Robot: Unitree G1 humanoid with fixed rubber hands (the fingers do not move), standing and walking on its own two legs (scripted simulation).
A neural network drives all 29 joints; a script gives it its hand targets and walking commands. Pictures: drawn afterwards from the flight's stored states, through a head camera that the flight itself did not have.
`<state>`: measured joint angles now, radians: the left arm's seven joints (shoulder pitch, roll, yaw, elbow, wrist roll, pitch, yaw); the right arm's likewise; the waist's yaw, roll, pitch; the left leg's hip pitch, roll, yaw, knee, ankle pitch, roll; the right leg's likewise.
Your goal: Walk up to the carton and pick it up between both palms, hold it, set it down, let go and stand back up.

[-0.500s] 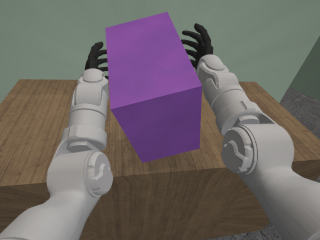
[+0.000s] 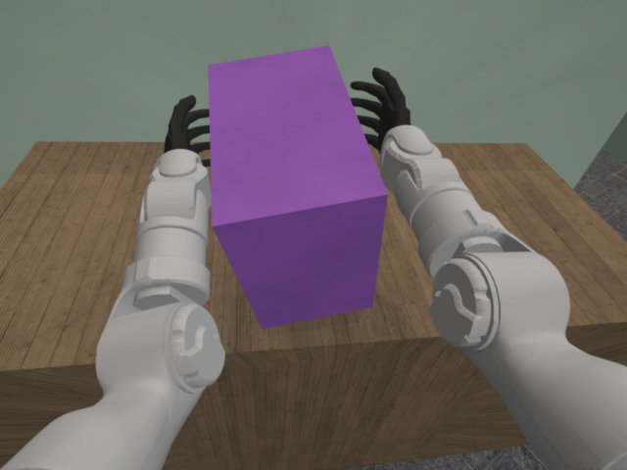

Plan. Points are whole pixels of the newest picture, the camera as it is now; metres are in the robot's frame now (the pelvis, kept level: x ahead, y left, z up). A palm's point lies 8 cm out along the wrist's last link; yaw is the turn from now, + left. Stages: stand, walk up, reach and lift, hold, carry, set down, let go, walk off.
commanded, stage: set down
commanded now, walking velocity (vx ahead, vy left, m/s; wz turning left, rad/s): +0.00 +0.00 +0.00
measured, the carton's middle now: (294, 192) +0.44 +0.03 +0.15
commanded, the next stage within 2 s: none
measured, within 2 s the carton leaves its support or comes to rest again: neither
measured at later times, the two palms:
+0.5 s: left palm (184, 180) +0.41 +0.17 +0.19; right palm (386, 142) +0.43 -0.08 +0.24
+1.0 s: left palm (179, 183) +0.42 +0.18 +0.17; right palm (377, 162) +0.45 -0.07 +0.20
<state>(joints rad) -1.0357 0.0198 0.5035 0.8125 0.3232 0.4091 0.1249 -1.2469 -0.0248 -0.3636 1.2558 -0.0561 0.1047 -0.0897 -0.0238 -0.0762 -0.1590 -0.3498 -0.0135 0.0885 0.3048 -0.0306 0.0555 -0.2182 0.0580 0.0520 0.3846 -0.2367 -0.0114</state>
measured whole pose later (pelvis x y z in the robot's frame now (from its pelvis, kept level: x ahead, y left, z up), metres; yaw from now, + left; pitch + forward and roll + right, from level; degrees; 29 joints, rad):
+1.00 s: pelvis +0.00 +0.00 +0.00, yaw +0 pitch +4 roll +0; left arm -1.00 -0.03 0.55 0.79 0.32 0.37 0.15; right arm -1.18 0.00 -0.56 1.22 -0.26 0.09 0.01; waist 0.03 -0.08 -0.10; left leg -0.35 -0.01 0.09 0.32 -0.05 0.05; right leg -0.21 0.06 0.05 0.38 -0.25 -0.02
